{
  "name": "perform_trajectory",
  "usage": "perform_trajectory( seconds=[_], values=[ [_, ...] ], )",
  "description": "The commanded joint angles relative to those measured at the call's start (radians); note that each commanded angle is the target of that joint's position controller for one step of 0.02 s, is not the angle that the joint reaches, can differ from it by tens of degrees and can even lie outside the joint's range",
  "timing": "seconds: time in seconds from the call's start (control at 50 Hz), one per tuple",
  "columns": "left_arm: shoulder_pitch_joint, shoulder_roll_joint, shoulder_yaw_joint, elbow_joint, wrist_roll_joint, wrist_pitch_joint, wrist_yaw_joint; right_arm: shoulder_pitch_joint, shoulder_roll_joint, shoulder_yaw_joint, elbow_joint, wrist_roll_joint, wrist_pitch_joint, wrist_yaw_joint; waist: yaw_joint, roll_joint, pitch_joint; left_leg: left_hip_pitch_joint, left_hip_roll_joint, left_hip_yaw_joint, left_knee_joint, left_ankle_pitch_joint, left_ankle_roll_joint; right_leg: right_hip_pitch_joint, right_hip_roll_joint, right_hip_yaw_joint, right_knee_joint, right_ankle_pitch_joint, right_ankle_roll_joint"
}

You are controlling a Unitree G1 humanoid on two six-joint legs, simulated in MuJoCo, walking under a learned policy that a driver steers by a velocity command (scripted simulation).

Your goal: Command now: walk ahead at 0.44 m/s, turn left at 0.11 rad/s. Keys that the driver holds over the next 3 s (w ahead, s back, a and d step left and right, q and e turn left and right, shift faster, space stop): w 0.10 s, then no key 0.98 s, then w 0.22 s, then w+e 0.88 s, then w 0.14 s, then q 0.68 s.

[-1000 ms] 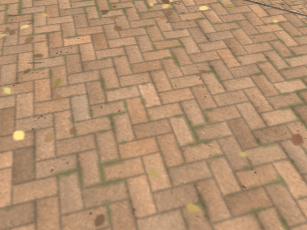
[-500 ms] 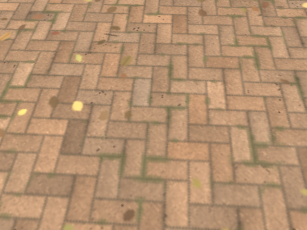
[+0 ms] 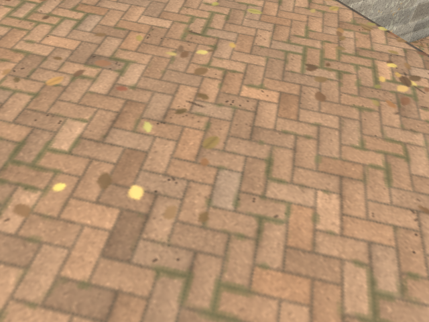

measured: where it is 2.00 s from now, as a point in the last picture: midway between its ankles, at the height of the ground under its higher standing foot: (200, 299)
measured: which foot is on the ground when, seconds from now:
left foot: down 0.00-0.20, up 0.22-0.58, down 0.60-1.00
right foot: up 0.00-0.18, down 0.20-1.00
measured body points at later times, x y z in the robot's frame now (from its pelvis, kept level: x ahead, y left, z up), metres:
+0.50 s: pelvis +0.21 -0.06 -0.01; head +0.24 -0.07 +0.44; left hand +0.32 +0.19 -0.14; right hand +0.31 -0.33 -0.14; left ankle +0.27 +0.10 -0.71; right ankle +0.25 -0.15 -0.75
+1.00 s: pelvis +0.28 -0.04 -0.02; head +0.29 -0.03 +0.43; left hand +0.35 +0.22 -0.16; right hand +0.37 -0.29 -0.15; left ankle +0.28 +0.09 -0.75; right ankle +0.25 -0.15 -0.75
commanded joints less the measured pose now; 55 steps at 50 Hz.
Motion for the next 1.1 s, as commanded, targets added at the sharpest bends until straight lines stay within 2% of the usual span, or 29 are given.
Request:
perform_trajectory(
  seconds=[0.02, 0.08, 0.12, 0.14, 0.16, 0.18, 0.2, 0.22, 0.24, 0.26, 0.28, 0.3, 0.32, 0.34, 0.38, 0.44, 0.48, 0.52, 0.58, 0.6, 0.62, 0.64, 0.66, 0.68, 0.7, 0.76, 0.86, 1.08, 1.1],
  values=[
    [-0.249, 0.025, -0.015, -0.133, -0.005, -0.036, -0.018, 0.063, -0.177, -0.046, -0.012, 0.005, -0.006, -0.007, -0.061, 0.169, 0.187, 0.026, 0.243, -0.132, -0.078, 0.108, 0.124, -0.172, 0.0, -0.021, -0.114, -0.007, -0.002],
    [-0.299, 0.013, -0.03, -0.161, -0.009, -0.052, -0.037, 0.084, -0.183, -0.049, 0.01, 0.013, 0.002, -0.007, -0.078, 0.166, 0.216, 0.056, 0.26, -0.123, -0.044, 0.192, 0.136, -0.149, 0.014, -0.046, -0.191, -0.07, -0.026],
    [-0.287, 0.017, -0.035, -0.169, -0.008, -0.061, -0.048, 0.061, -0.188, -0.052, 0.016, 0.018, 0.009, -0.009, -0.053, 0.174, 0.217, 0.057, 0.263, -0.11, 0.005, 0.334, 0.12, -0.076, 0.029, -0.055, -0.244, -0.116, -0.054],
    [-0.253, 0.028, -0.031, -0.163, -0.002, -0.064, -0.049, 0.043, -0.194, -0.053, 0.016, 0.018, 0.012, -0.01, -0.029, 0.184, 0.188, 0.048, 0.255, -0.099, 0.053, 0.496, 0.103, 0.012, 0.053, -0.069, -0.264, -0.129, -0.068],
    [-0.192, 0.053, -0.02, -0.15, 0.006, -0.066, -0.045, 0.026, -0.209, -0.056, 0.013, 0.017, 0.014, -0.012, 0.006, 0.207, 0.128, 0.049, 0.242, -0.088, 0.137, 0.744, 0.085, 0.129, 0.091, -0.089, -0.264, -0.138, -0.086],
    [-0.062, 0.086, -0.003, -0.114, 0.015, -0.068, -0.037, -0.002, -0.213, -0.056, 0.008, 0.018, 0.016, -0.014, 0.077, 0.212, 0.032, 0.029, 0.202, -0.059, 0.285, 0.949, 0.057, 0.314, 0.135, -0.118, -0.291, -0.081, -0.112],
    [0.09, 0.13, 0.011, -0.075, 0.02, -0.068, -0.024, -0.014, -0.206, -0.051, -0.001, 0.014, 0.009, -0.012, 0.148, 0.2, -0.08, -0.092, 0.152, -0.037, 0.469, 0.924, 0.016, 0.584, 0.087, -0.076, -0.297, 0.084, -0.152],
    [0.252, 0.227, 0.025, -0.046, 0.048, -0.063, -0.009, 0.014, -0.144, -0.03, -0.036, -0.019, -0.004, -0.009, 0.164, -0.007, -0.281, -0.375, 0.06, -0.022, 0.816, 0.439, -0.032, 0.986, -0.181, 0.192, -0.197, 0.453, -0.244],
    [0.283, 0.216, 0.016, -0.024, 0.05, -0.057, -0.017, 0.195, -0.036, -0.002, 0.014, 0.005, -0.017, 0.002, 0.103, -0.259, -0.49, -0.603, -0.119, -0.137, 1.142, -0.442, -0.077, 1.219, -0.419, 0.582, -0.272, 0.557, -0.418],
    [0.237, 0.144, 0.003, -0.04, 0.031, -0.043, -0.015, 0.114, -0.187, -0.041, 0.039, 0.032, -0.021, 0.003, 0.141, -0.11, -0.426, -0.606, -0.06, -0.211, 1.213, -0.39, -0.075, 1.058, -0.346, 0.488, -0.327, 0.443, -0.364],
    [0.13, 0.101, -0.013, -0.049, 0.018, -0.038, -0.01, -0.002, -0.203, -0.048, 0.002, 0.047, -0.017, 0.0, 0.112, -0.088, -0.237, -0.667, -0.006, -0.134, 1.178, -0.331, -0.074, 0.9, -0.296, 0.324, -0.352, 0.433, -0.319],
    [0.054, 0.069, -0.026, -0.053, 0.012, -0.037, -0.008, -0.052, -0.183, -0.043, -0.004, 0.031, -0.011, -0.008, 0.075, 0.0, -0.142, -0.642, 0.045, -0.085, 1.109, -0.259, -0.081, 0.739, -0.242, 0.238, -0.39, 0.437, -0.291],
    [0.003, 0.045, -0.034, -0.056, 0.015, -0.037, -0.008, -0.067, -0.171, -0.05, -0.004, 0.016, 0.002, -0.016, 0.043, 0.009, -0.08, -0.59, 0.071, -0.065, 1.049, -0.209, -0.088, 0.606, -0.203, 0.176, -0.431, 0.42, -0.277],
    [-0.018, 0.039, -0.037, -0.048, 0.032, -0.039, -0.01, -0.042, -0.143, -0.048, 0.001, 0.013, 0.019, -0.019, 0.012, -0.014, -0.065, -0.497, 0.089, -0.06, 1.009, -0.164, -0.09, 0.5, -0.177, 0.129, -0.471, 0.408, -0.27],
    [-0.056, 0.027, -0.043, -0.029, 0.048, -0.05, -0.015, -0.003, -0.079, -0.038, 0.013, 0.011, 0.04, -0.025, -0.024, -0.037, -0.051, -0.408, 0.09, -0.039, 0.893, -0.116, -0.102, 0.387, -0.149, 0.055, -0.509, 0.441, -0.282],
    [-0.081, 0.05, -0.041, -0.004, 0.047, -0.046, -0.003, -0.069, -0.081, -0.036, -0.014, -0.002, 0.052, -0.035, -0.024, -0.062, -0.064, -0.366, 0.097, -0.03, 0.682, -0.03, -0.108, 0.37, -0.138, 0.011, -0.516, 0.416, -0.277],
    [-0.064, 0.071, -0.036, 0.012, 0.04, -0.028, 0.006, -0.122, -0.099, -0.04, -0.022, 0.0, 0.06, -0.032, 0.0, -0.055, -0.072, -0.345, 0.097, -0.023, 0.595, 0.035, -0.107, 0.381, -0.14, 0.021, -0.532, 0.226, -0.267],
    [-0.05, 0.076, -0.037, 0.025, 0.036, -0.009, 0.012, -0.17, -0.118, -0.047, -0.029, 0.004, 0.069, -0.03, 0.019, -0.044, -0.043, -0.329, 0.093, -0.02, 0.529, 0.052, -0.102, 0.37, -0.145, 0.054, -0.552, -0.043, -0.258],
    [-0.06, 0.047, -0.05, 0.034, 0.02, 0.009, 0.016, -0.203, -0.117, -0.051, -0.032, -0.006, 0.066, -0.031, 0.007, -0.023, 0.014, -0.245, 0.07, 0.006, 0.338, 0.107, -0.075, 0.335, -0.111, 0.083, -0.525, -0.359, -0.205],
    [-0.029, 0.017, -0.062, 0.048, 0.019, 0.01, 0.015, -0.213, -0.127, -0.053, -0.036, -0.016, 0.063, -0.032, 0.007, 0.001, 0.029, -0.208, 0.087, -0.02, 0.258, 0.18, -0.061, 0.328, -0.078, 0.079, -0.496, -0.4, -0.158],
    [0.004, -0.002, -0.069, 0.055, 0.031, 0.008, 0.015, -0.214, -0.164, -0.059, -0.046, -0.019, 0.057, -0.036, 0.028, 0.051, 0.025, -0.172, 0.148, -0.084, 0.233, 0.315, -0.041, 0.319, -0.032, 0.054, -0.435, -0.426, -0.109],
    [0.096, 0.0, -0.063, 0.066, 0.036, 0.004, 0.012, -0.254, -0.234, -0.074, -0.04, -0.003, 0.058, -0.039, 0.115, 0.191, 0.028, -0.183, 0.171, -0.114, 0.257, 0.296, -0.003, 0.306, 0.052, -0.012, -0.413, -0.438, -0.074],
    [0.069, 0.002, -0.065, 0.074, 0.039, 0.011, 0.018, -0.261, -0.167, -0.066, -0.027, 0.002, 0.055, -0.03, 0.085, 0.206, 0.014, -0.274, 0.136, -0.094, 0.234, 0.119, -0.003, 0.408, 0.063, -0.051, -0.392, -0.388, -0.051],
    [0.034, 0.023, -0.061, 0.072, 0.034, 0.02, 0.023, -0.269, -0.124, -0.056, -0.023, -0.003, 0.051, -0.023, 0.069, 0.173, 0.038, -0.307, 0.109, -0.08, 0.225, 0.075, -0.019, 0.426, 0.059, -0.051, -0.379, -0.36, -0.048],
    [0.023, 0.02, -0.061, 0.076, 0.028, 0.029, 0.029, -0.279, -0.119, -0.054, -0.019, -0.008, 0.045, -0.019, 0.067, 0.152, 0.036, -0.306, 0.099, -0.068, 0.23, 0.115, -0.032, 0.433, 0.05, -0.046, -0.37, -0.338, -0.053],
    [0.028, 0.027, -0.058, 0.092, 0.029, 0.039, 0.034, -0.266, -0.123, -0.055, 0.005, 0.0, 0.029, -0.018, 0.058, 0.121, 0.01, -0.244, 0.085, -0.046, 0.274, 0.265, -0.035, 0.439, 0.037, -0.032, -0.359, -0.254, -0.058],
    [0.024, 0.027, -0.055, 0.124, 0.018, 0.041, 0.037, -0.272, -0.124, -0.055, 0.039, 0.004, 0.032, -0.022, 0.051, 0.073, -0.013, -0.201, 0.075, -0.031, 0.306, 0.375, -0.025, 0.466, 0.031, -0.033, -0.334, -0.153, -0.05],
    [0.049, 0.03, -0.053, 0.194, 0.017, 0.055, 0.052, -0.304, -0.108, -0.053, 0.119, 0.005, 0.05, -0.025, 0.054, 0.043, 0.027, -0.202, 0.05, -0.004, 0.287, 0.329, -0.029, 0.49, 0.025, -0.03, -0.342, -0.144, -0.041],
    [0.073, 0.025, -0.053, 0.21, 0.016, 0.056, 0.053, -0.287, -0.1, -0.053, 0.137, 0.007, 0.053, -0.025, 0.055, 0.042, 0.007, -0.195, 0.034, 0.014, 0.289, 0.219, -0.028, 0.499, 0.034, -0.039, -0.348, -0.251, -0.046]
  ],
)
